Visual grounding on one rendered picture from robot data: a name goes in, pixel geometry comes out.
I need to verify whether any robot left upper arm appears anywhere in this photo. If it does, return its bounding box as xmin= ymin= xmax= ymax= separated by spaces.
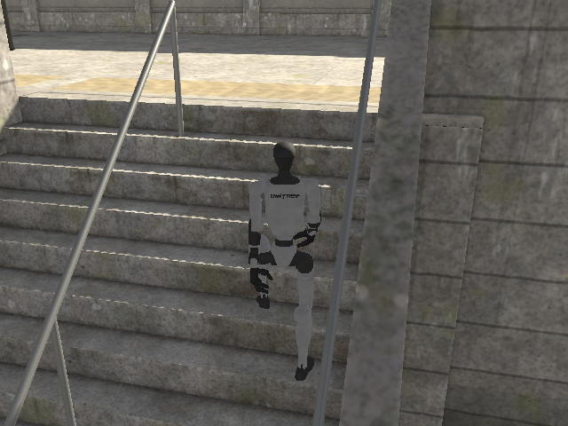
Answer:
xmin=248 ymin=179 xmax=266 ymax=232

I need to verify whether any left robot forearm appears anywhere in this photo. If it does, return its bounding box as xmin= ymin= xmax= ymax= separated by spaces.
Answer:
xmin=248 ymin=219 xmax=261 ymax=268

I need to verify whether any right robot forearm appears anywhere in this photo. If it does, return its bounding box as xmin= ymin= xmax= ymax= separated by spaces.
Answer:
xmin=306 ymin=213 xmax=321 ymax=236

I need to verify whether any right robot thigh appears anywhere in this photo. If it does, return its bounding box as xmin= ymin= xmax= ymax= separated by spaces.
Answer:
xmin=294 ymin=250 xmax=315 ymax=324

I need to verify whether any right robot foot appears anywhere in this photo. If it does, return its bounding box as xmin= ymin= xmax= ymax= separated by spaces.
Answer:
xmin=295 ymin=357 xmax=314 ymax=381

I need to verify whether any right robot hand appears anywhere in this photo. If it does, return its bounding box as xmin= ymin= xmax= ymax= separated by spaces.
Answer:
xmin=293 ymin=228 xmax=316 ymax=248

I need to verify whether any robot right upper arm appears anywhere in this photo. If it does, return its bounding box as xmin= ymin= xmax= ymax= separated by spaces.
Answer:
xmin=303 ymin=178 xmax=320 ymax=224

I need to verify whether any left robot hand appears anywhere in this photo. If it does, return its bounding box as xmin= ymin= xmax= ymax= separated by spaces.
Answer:
xmin=250 ymin=267 xmax=273 ymax=294

